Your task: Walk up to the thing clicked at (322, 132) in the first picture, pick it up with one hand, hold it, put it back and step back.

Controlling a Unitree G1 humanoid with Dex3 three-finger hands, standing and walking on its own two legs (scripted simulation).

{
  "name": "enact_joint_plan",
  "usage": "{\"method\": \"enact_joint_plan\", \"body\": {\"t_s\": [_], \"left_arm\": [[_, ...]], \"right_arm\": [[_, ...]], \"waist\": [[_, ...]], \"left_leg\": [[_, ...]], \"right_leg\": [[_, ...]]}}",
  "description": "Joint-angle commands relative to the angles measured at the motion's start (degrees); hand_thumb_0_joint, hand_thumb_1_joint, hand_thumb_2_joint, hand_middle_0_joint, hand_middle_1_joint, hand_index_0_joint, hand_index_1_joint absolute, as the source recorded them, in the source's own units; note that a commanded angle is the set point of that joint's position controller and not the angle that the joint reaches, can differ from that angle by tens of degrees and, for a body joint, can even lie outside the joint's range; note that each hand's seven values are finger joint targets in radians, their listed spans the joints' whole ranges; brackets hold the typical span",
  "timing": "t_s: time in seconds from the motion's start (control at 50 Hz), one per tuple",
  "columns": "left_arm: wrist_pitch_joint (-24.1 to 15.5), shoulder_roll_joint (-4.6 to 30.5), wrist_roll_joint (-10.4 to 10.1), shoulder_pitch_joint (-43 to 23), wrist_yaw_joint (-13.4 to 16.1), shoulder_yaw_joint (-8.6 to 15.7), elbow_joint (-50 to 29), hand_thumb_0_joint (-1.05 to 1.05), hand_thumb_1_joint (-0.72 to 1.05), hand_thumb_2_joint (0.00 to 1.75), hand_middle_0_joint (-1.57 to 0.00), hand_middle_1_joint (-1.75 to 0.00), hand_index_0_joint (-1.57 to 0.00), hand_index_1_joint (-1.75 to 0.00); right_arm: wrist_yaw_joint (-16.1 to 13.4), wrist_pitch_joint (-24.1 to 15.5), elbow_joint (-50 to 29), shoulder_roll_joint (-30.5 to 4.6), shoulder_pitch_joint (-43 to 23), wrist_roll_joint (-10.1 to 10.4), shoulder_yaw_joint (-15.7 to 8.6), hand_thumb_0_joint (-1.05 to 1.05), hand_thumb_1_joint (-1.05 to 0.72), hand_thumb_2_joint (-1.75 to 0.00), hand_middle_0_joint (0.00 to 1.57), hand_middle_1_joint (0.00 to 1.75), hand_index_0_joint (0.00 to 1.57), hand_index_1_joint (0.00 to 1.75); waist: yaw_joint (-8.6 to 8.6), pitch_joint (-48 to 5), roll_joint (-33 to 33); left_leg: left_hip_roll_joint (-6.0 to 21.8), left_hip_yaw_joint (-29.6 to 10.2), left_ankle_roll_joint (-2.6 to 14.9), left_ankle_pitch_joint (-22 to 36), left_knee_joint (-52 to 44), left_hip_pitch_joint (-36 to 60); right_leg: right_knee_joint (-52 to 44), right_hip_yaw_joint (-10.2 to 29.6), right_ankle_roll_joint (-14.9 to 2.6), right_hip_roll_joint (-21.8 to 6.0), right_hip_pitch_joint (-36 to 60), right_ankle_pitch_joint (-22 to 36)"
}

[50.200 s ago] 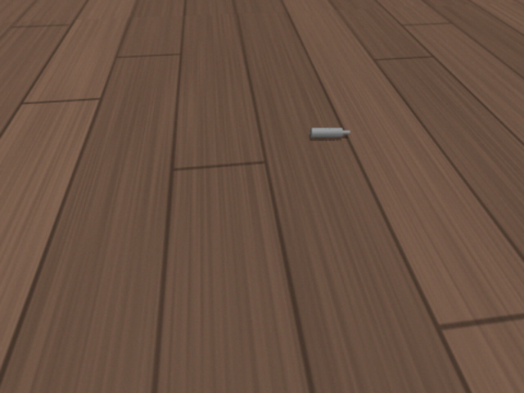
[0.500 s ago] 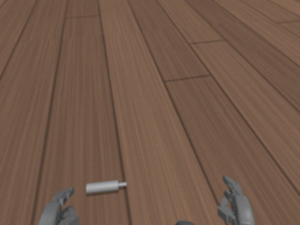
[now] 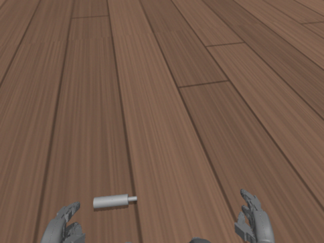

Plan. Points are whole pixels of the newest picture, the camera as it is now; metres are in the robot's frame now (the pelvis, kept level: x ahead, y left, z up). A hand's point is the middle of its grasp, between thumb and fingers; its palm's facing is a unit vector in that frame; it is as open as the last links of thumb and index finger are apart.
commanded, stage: home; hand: left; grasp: from above
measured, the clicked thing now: (116, 200) +0.46 +0.23 -0.68
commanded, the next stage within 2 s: stand in 0.54 s
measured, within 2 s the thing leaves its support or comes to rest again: neither
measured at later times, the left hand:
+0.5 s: hand (83, 236) +0.17 +0.18 -0.04, palm faces +0.05 -0.98 -0.21, open 7.4 cm
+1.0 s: hand out of the picture +0.09 +0.24 -0.11, palm faces +0.03 -0.93 -0.36, open 7.4 cm
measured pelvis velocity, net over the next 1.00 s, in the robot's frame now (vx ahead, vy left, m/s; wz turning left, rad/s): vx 0.00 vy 0.00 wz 0.00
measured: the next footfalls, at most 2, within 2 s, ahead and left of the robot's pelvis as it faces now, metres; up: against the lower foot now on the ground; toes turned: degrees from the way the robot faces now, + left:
none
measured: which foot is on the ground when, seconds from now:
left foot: down 0.00-1.00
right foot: down 0.00-1.00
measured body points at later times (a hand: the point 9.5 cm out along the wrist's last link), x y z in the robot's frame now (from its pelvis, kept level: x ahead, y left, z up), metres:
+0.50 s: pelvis +0.00 +0.00 +0.00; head +0.03 +0.00 +0.45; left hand +0.16 +0.23 -0.03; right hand +0.17 -0.24 -0.07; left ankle +0.00 +0.13 -0.68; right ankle +0.02 -0.15 -0.68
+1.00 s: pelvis +0.00 +0.00 +0.03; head +0.02 +0.00 +0.48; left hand +0.09 +0.29 -0.08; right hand +0.10 -0.28 -0.09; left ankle +0.00 +0.13 -0.68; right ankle +0.02 -0.15 -0.68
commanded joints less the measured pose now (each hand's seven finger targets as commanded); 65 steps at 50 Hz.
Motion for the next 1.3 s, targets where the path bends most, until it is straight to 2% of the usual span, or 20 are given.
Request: {"method": "enact_joint_plan", "body": {"t_s": [0.0, 0.2, 0.22, 0.34, 0.36, 0.44, 0.48, 0.52, 0.6, 0.62, 0.64, 0.66, 0.68, 0.7, 0.72, 0.76, 0.84, 0.88, 1.16, 1.28], "left_arm": [[-2.9, 6.2, 0.1, -1.0, 0.4, 3.8, -10.7, 0.0, 0.9, 0.9, -0.2, -0.3, -0.2, -0.3], [-2.7, 6.8, 0.2, 0.0, 0.4, 4.1, -10.9, 0.0, 0.9, 0.9, -0.2, -0.3, -0.2, -0.3], [-3.0, 5.8, 0.2, -0.7, 0.3, 2.9, -11.8, 0.0, 0.9, 0.9, -0.2, -0.3, -0.2, -0.3], [-3.0, 6.7, -0.1, -0.3, 0.4, 4.2, -11.0, 0.0, 0.9, 0.9, -0.2, -0.3, -0.2, -0.3], [-2.9, 5.6, 0.1, -0.4, 0.4, 3.0, -10.9, 0.0, 0.9, 0.9, -0.2, -0.3, -0.2, -0.3], [-3.1, 7.1, 0.0, -0.7, 0.4, 4.5, -11.5, 0.0, 0.9, 0.9, -0.2, -0.3, -0.2, -0.3], [-3.0, 5.8, 0.1, -1.0, 0.3, 2.8, -12.6, 0.0, 0.9, 0.9, -0.2, -0.3, -0.2, -0.3], [-2.8, 7.4, 0.3, 0.2, 0.6, 4.6, -11.0, 0.0, 0.9, 0.9, -0.2, -0.3, -0.2, -0.3], [-2.9, 5.9, 0.1, -0.7, 0.4, 2.9, -12.0, 0.0, 0.9, 0.9, -0.2, -0.3, -0.2, -0.3], [-15.4, 11.2, 6.4, -17.6, 2.6, 3.2, 8.1, 0.0, 0.9, 0.9, -0.2, -0.3, -0.2, -0.3], [-19.4, 11.9, 6.8, -10.9, 2.4, 4.3, 18.4, 0.0, 0.9, 0.9, -0.2, -0.3, -0.2, -0.3], [-21.3, 12.5, 7.2, -10.3, 2.1, 4.2, 21.3, 0.0, 0.9, 0.9, -0.2, -0.3, -0.2, -0.3], [-22.3, 12.8, 7.1, -12.2, 1.8, 3.8, 23.0, 0.0, 0.9, 0.9, -0.2, -0.3, -0.2, -0.3], [-23.4, 13.2, 6.7, -13.0, 1.6, 3.3, 25.5, 0.0, 0.9, 0.9, -0.2, -0.3, -0.2, -0.3], [-24.1, 13.0, 6.3, -14.0, 1.4, 3.3, 27.9, 0.0, 0.9, 0.9, -0.2, -0.3, -0.2, -0.3], [-24.4, 12.7, 5.7, -14.7, 1.3, 3.7, 32.4, 0.0, 0.9, 0.9, -0.2, -0.3, -0.2, -0.3], [-25.7, 12.7, 5.7, -18.0, 1.5, 3.8, 40.4, 0.0, 0.9, 0.9, -0.2, -0.3, -0.2, -0.3], [-26.4, 12.4, 5.8, -17.5, 1.3, 3.7, 44.0, 0.0, 0.9, 0.9, -0.2, -0.3, -0.2, -0.3], [-27.7, 14.0, 4.3, -17.7, 1.5, 3.1, 61.9, 0.0, 0.9, 0.9, -0.2, -0.3, -0.2, -0.3], [-27.7, 14.4, 4.3, -18.9, 1.5, 2.6, 65.9, 0.0, 0.9, 0.9, -0.2, -0.3, -0.2, -0.3]], "right_arm": [[-0.9, -3.2, -9.1, -7.1, -3.9, 0.2, -3.1, 0.0, -0.9, -0.9, 0.2, 0.3, 0.2, 0.3], [-0.9, -3.1, -9.3, -7.2, -3.7, 0.3, -3.3, 0.0, -0.9, -0.9, 0.2, 0.3, 0.2, 0.3], [-0.8, -3.0, -9.6, -6.9, -3.8, 0.3, -3.2, 0.0, -0.9, -0.9, 0.2, 0.3, 0.2, 0.3], [-0.8, -2.9, -9.4, -7.1, -3.6, 0.2, -3.4, 0.0, -0.9, -0.9, 0.2, 0.3, 0.2, 0.3], [-0.8, -2.9, -9.7, -7.0, -3.7, 0.3, -3.2, 0.0, -0.9, -0.9, 0.2, 0.3, 0.2, 0.3], [-0.8, -2.8, -9.4, -7.3, -3.4, 0.3, -3.4, 0.0, -0.9, -0.9, 0.2, 0.3, 0.2, 0.3], [-0.7, -2.9, -9.9, -7.0, -3.6, 0.4, -3.3, 0.0, -0.9, -0.9, 0.2, 0.3, 0.2, 0.3], [-0.8, -2.7, -9.5, -7.2, -3.4, 0.3, -3.5, 0.0, -0.9, -0.9, 0.2, 0.3, 0.2, 0.3], [-0.7, -2.8, -9.9, -7.1, -3.8, 0.4, -3.3, 0.0, -0.9, -0.9, 0.2, 0.3, 0.2, 0.3], [2.8, 3.8, 4.6, -14.4, -6.5, -7.4, -5.2, 0.0, -0.9, -0.9, 0.2, 0.3, 0.2, 0.3], [4.4, 6.2, 5.1, -15.4, -6.3, -7.2, -6.3, 0.0, -0.9, -0.9, 0.2, 0.3, 0.2, 0.3], [5.6, 7.3, 4.6, -14.8, -5.9, -7.1, -6.0, 0.0, -0.9, -0.9, 0.2, 0.3, 0.2, 0.3], [6.5, 8.1, 4.5, -14.8, -4.7, -7.0, -5.8, 0.0, -0.9, -0.9, 0.2, 0.3, 0.2, 0.3], [7.4, 8.5, 5.3, -13.9, -5.5, -5.7, -5.5, 0.0, -0.9, -0.9, 0.2, 0.3, 0.2, 0.3], [8.2, 8.7, 6.5, -12.8, -5.7, -4.0, -5.7, 0.0, -0.9, -0.9, 0.2, 0.3, 0.2, 0.3], [9.0, 9.3, 7.4, -13.1, -7.5, -3.0, -6.1, 0.0, -0.9, -0.9, 0.2, 0.3, 0.2, 0.3], [9.4, 10.7, 10.8, -13.2, -7.4, -3.2, -6.7, 0.0, -0.9, -0.9, 0.2, 0.3, 0.2, 0.3], [9.3, 11.1, 12.0, -13.7, -8.2, -3.4, -6.9, 0.0, -0.9, -0.9, 0.2, 0.3, 0.2, 0.3], [8.1, 12.6, 22.1, -14.4, -5.3, -2.1, -6.2, 0.0, -0.9, -0.9, 0.2, 0.3, 0.2, 0.3], [8.1, 12.9, 24.8, -14.7, -6.2, -1.8, -5.8, 0.0, -0.9, -0.9, 0.2, 0.3, 0.2, 0.3]], "waist": [[-0.08, -5.0, -0.5], [0.06, -5.9, -0.4], [-0.23, -6.6, -0.2], [-0.15, -6.9, -0.9], [-0.21, -5.3, -1.0], [-0.13, -6.3, -0.6], [-0.12, -6.5, 0.1], [0.17, -5.6, -0.4], [-0.19, -5.4, 0.2], [3.92, 7.8, -3.4], [4.3, 2.1, -5.7], [3.44, 0.4, -6.3], [2.07, 1.0, -4.0], [2.75, 0.2, -2.2], [3.1, -0.5, -2.6], [3.97, 0.3, -5.2], [3.36, 3.2, -3.5], [3.67, 5.1, -0.9], [2.72, 7.4, -3.0], [2.66, 9.7, -2.5]], "left_leg": [[-2.3, 1.9, 1.89, 12.3, -10.1, 3.7], [-2.2, 1.7, 1.79, 12.8, -10.0, 3.8], [-2.4, 1.9, 1.8, 14.3, -9.3, 3.9], [-2.4, 1.7, 1.82, 14.2, -9.1, 3.7], [-2.4, 2.0, 1.9, 13.7, -9.2, 3.2], [-2.4, 1.9, 1.89, 12.8, -9.3, 3.5], [-2.3, 1.8, 1.72, 14.1, -9.4, 4.0], [-2.3, 1.8, 1.73, 13.1, -9.3, 3.3], [-2.2, 1.6, 1.62, 13.3, -9.7, 3.8], [0.1, -0.3, 4.43, 24.4, -14.3, 5.4], [-0.2, 1.1, 5.27, 25.7, -13.5, 9.2], [-0.5, 1.6, 5.43, 26.6, -13.2, 11.9], [-0.6, 0.4, 5.24, 25.0, -14.4, 12.2], [-0.9, -0.1, 5.28, 23.2, -15.9, 14.0], [-1.1, 0.3, 5.44, 21.4, -16.7, 15.3], [-1.2, 0.6, 4.95, 20.9, -17.3, 17.4], [-0.3, -1.4, 5.36, 12.3, -22.2, 17.0], [0.5, -2.4, 5.37, 11.8, -24.5, 17.9], [1.8, -2.2, 3.61, 23.2, -32.4, 26.2], [2.3, -2.3, 3.08, 22.9, -36.0, 28.0]], "right_leg": [[-8.3, -2.5, -1.9, 2.8, 5.3, 8.9], [-7.8, -2.5, -1.98, 2.8, 5.4, 9.2], [-7.7, -2.4, -1.93, 2.7, 5.7, 10.7], [-7.6, -2.5, -1.84, 2.7, 5.8, 10.7], [-7.8, -2.4, -1.81, 2.7, 5.1, 10.3], [-7.9, -2.3, -1.81, 2.6, 5.5, 9.5], [-7.4, -2.4, -1.89, 2.7, 5.3, 10.5], [-7.6, -2.4, -1.89, 2.7, 5.0, 9.5], [-7.3, -2.5, -1.92, 2.9, 4.8, 9.6], [-8.0, 1.0, -4.35, -0.9, 14.0, 10.8], [-9.8, 4.2, -6.21, -1.6, 16.7, 11.6], [-10.1, 4.9, -6.79, -2.2, 17.0, 14.1], [-10.4, 4.9, -6.5, -1.5, 16.0, 14.8], [-10.3, 5.0, -6.22, -2.1, 18.3, 15.4], [-10.8, 4.7, -5.61, -2.7, 19.7, 15.3], [-12.7, 5.0, -5.28, -2.9, 18.4, 14.1], [-16.5, 4.6, -4.32, -2.9, 19.3, 7.2], [-17.9, 3.6, -3.77, -2.4, 19.6, 8.1], [-27.9, 4.2, -3.46, -4.6, 29.8, 20.0], [-31.6, 3.8, -2.85, -4.5, 30.8, 17.8]]}}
